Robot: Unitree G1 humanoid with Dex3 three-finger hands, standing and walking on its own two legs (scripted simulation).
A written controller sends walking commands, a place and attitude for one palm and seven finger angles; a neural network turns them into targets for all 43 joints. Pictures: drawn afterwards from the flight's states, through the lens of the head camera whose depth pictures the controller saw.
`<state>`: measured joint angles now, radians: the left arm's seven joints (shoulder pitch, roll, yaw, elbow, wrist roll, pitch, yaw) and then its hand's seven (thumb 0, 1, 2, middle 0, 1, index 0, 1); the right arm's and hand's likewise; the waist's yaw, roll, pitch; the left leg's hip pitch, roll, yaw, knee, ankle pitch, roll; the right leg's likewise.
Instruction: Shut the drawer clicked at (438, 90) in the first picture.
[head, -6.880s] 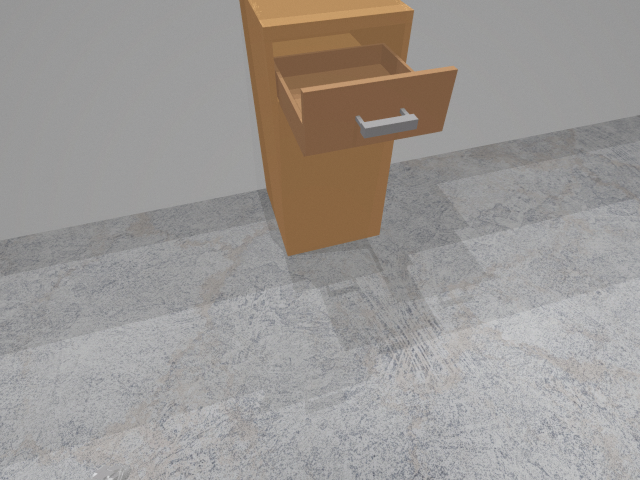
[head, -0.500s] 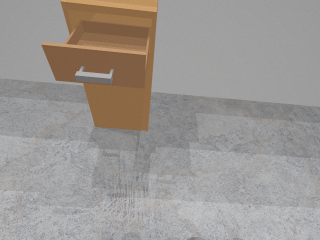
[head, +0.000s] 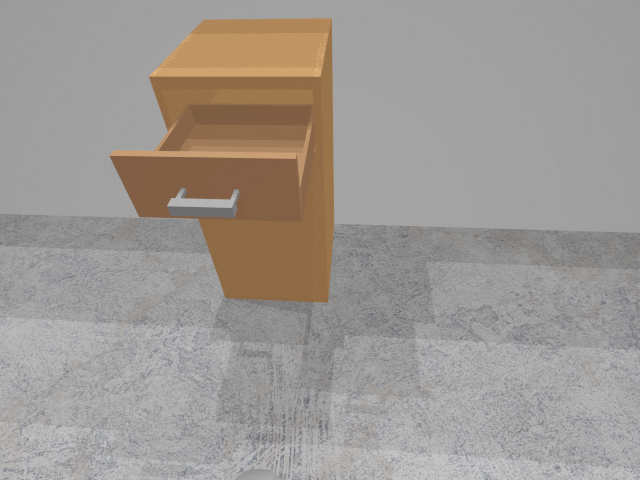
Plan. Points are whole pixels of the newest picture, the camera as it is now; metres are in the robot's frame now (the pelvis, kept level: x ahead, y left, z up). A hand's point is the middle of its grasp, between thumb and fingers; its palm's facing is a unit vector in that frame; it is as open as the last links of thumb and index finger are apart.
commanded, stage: take the last steps up to it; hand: left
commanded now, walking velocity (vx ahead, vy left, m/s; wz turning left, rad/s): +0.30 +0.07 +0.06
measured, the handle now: (205, 200) +0.62 +0.26 +0.00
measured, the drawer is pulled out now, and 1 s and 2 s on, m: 0.29 0.29 0.29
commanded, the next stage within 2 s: come to a stop and stand still in 0.70 s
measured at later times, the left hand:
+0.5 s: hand (146, 477) +0.18 +0.28 -0.18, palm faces +0.08 -0.98 -0.18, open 7.4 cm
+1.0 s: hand (195, 378) +0.33 +0.25 -0.17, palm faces +0.01 -0.97 -0.25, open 7.2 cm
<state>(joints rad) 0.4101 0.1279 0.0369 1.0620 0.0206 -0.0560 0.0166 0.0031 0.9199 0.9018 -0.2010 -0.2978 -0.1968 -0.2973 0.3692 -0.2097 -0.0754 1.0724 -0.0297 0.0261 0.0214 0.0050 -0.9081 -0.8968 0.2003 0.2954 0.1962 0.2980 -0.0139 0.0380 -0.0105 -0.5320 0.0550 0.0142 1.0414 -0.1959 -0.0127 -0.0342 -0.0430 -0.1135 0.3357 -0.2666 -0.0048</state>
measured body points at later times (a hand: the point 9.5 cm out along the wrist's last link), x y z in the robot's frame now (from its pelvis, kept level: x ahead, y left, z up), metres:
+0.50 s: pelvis +0.15 +0.10 -0.01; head +0.15 +0.11 +0.44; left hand +0.17 +0.34 -0.16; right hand +0.23 -0.13 -0.15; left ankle +0.17 +0.18 -0.75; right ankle +0.18 -0.02 -0.68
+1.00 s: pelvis +0.27 +0.06 -0.01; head +0.29 +0.04 +0.44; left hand +0.33 +0.30 -0.15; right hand +0.25 -0.16 -0.18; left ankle +0.29 +0.20 -0.71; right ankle +0.31 -0.03 -0.75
